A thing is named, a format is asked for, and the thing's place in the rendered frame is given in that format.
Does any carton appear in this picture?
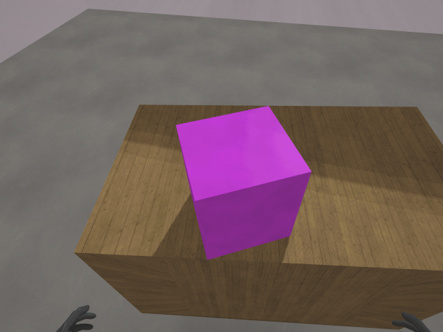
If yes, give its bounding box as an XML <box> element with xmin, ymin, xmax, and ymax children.
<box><xmin>176</xmin><ymin>106</ymin><xmax>311</xmax><ymax>260</ymax></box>

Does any right robot hand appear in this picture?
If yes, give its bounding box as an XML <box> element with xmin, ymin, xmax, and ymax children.
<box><xmin>392</xmin><ymin>312</ymin><xmax>431</xmax><ymax>332</ymax></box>

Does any left robot hand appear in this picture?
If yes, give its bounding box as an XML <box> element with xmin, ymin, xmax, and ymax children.
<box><xmin>56</xmin><ymin>305</ymin><xmax>96</xmax><ymax>332</ymax></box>

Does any pedestal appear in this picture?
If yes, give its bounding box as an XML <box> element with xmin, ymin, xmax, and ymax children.
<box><xmin>74</xmin><ymin>104</ymin><xmax>443</xmax><ymax>330</ymax></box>

